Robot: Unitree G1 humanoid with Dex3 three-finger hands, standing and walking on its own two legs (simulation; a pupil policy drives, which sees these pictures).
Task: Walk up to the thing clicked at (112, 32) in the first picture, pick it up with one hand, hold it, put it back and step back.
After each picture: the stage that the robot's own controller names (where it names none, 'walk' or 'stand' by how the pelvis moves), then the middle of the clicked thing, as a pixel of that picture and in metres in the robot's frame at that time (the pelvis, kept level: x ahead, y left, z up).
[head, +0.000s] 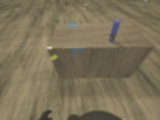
stand; (114, 31) +0.96 -0.21 +0.04
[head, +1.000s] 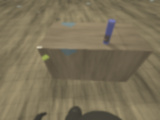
rise first; (108, 32) +0.87 -0.09 +0.07
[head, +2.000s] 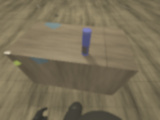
rise first; (85, 43) +0.62 +0.14 +0.06
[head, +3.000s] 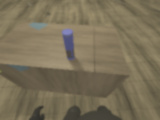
rise first; (69, 46) +0.52 +0.20 +0.09
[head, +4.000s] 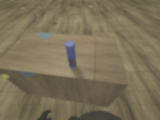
stand; (71, 55) +0.50 +0.20 +0.04
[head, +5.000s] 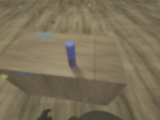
stand; (71, 55) +0.50 +0.20 +0.04
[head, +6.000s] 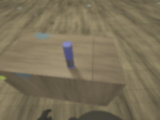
stand; (69, 56) +0.50 +0.21 +0.04
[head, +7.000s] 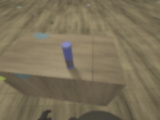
stand; (68, 56) +0.49 +0.21 +0.04
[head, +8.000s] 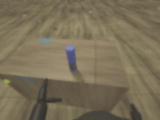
rise first; (71, 59) +0.48 +0.21 +0.04
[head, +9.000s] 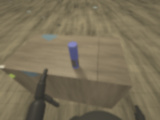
go down; (74, 56) +0.50 +0.20 +0.04
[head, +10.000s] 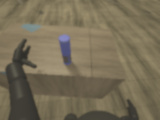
go down; (66, 51) +0.50 +0.18 +0.06
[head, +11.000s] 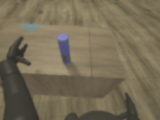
go down; (64, 51) +0.50 +0.18 +0.07
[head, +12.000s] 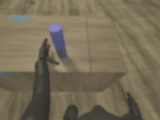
close in; (59, 44) +0.49 +0.20 +0.11
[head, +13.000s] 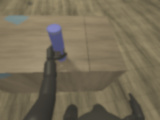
close; (58, 45) +0.48 +0.19 +0.11
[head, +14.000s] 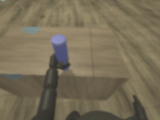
lift; (62, 55) +0.39 +0.18 +0.15
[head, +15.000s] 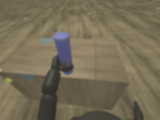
lift; (65, 56) +0.32 +0.17 +0.23
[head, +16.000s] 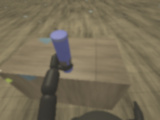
hold; (64, 55) +0.32 +0.17 +0.24
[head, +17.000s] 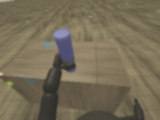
hold; (67, 54) +0.32 +0.15 +0.26
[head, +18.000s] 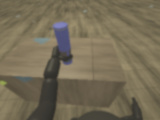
crouch; (64, 46) +0.40 +0.17 +0.24
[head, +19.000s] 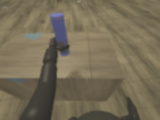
lower; (61, 37) +0.49 +0.18 +0.23
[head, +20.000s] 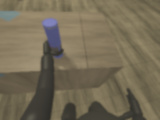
lower; (55, 41) +0.50 +0.19 +0.12
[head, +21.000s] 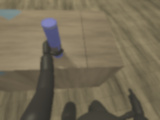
lower; (54, 41) +0.50 +0.20 +0.12
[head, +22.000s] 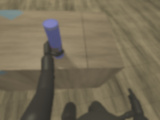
lower; (55, 42) +0.49 +0.19 +0.11
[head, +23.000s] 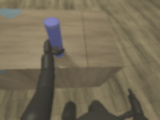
lower; (56, 41) +0.50 +0.19 +0.12
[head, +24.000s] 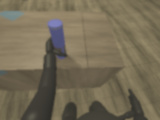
open; (59, 42) +0.50 +0.17 +0.11
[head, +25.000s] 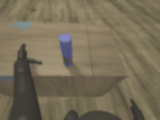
sink last; (67, 52) +0.46 +0.16 +0.09
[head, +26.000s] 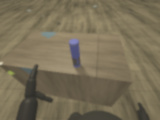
stand; (75, 54) +0.50 +0.18 +0.07
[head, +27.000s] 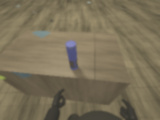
stand; (72, 57) +0.46 +0.17 +0.06
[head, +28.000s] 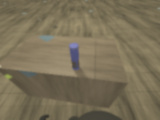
walk; (74, 57) +0.50 +0.17 +0.05
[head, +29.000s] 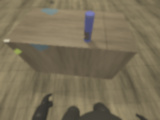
walk; (88, 28) +0.71 +0.08 +0.07
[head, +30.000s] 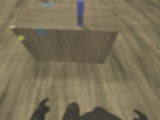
walk; (80, 13) +0.99 +0.19 +0.06
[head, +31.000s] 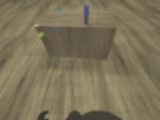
stand; (86, 15) +1.29 +0.17 +0.06
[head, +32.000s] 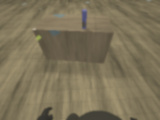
stand; (84, 19) +1.26 +0.16 +0.04
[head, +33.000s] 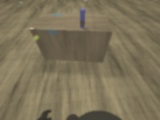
stand; (82, 19) +1.25 +0.18 +0.04
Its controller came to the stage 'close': yes
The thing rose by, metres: 0.21
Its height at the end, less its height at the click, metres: +0.00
